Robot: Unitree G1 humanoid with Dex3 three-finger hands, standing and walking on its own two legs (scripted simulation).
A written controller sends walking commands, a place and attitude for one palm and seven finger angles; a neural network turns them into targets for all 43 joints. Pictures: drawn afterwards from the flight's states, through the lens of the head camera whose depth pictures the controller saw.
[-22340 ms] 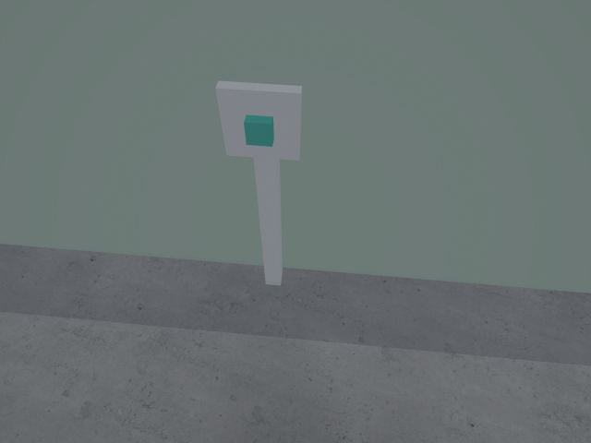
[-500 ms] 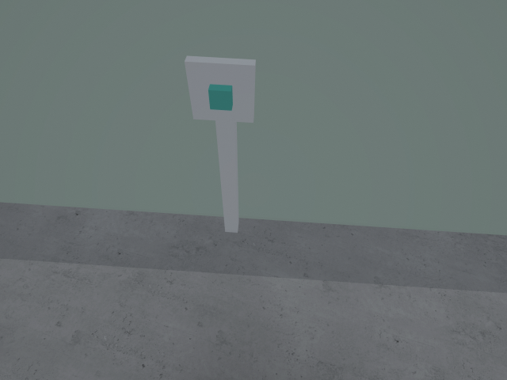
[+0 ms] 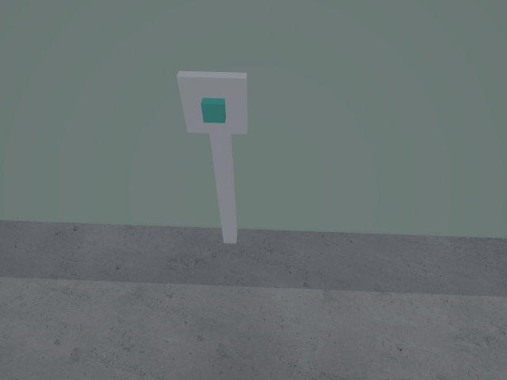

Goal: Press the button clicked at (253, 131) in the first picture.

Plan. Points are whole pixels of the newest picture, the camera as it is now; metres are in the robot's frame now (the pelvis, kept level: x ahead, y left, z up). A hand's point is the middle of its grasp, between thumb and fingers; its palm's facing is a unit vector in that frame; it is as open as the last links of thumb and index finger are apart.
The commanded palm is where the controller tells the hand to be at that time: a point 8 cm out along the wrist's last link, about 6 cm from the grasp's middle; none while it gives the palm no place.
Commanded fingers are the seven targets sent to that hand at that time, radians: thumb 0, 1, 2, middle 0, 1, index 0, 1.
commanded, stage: let the arm hang, fingers relaxed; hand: left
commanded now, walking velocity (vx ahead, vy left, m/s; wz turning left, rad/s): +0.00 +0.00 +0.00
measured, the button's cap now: (214, 109) +0.77 +0.15 -0.01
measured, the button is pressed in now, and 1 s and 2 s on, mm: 0 0 0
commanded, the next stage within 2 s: stand and wait in 0.04 s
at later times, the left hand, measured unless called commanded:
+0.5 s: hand out of the picture +0.06 +0.22 -0.16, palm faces -0.01 -0.95 -0.30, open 7.4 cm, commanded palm none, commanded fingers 0.00 0.90 0.90 -0.20 -0.30 -0.20 -0.30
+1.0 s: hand out of the picture +0.09 +0.21 -0.16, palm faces -0.02 -0.96 -0.29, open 7.4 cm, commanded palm none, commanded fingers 0.00 0.90 0.90 -0.20 -0.30 -0.20 -0.30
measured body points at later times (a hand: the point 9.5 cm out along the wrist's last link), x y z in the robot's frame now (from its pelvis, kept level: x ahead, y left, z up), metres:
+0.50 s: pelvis +0.02 -0.01 +0.00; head +0.04 -0.01 +0.45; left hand +0.07 +0.27 -0.14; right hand +0.07 -0.27 -0.15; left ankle +0.05 +0.11 -0.74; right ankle -0.01 -0.10 -0.74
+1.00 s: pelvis +0.03 -0.01 +0.00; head +0.06 -0.01 +0.45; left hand +0.09 +0.26 -0.14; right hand +0.09 -0.28 -0.15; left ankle +0.05 +0.11 -0.74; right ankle -0.01 -0.10 -0.74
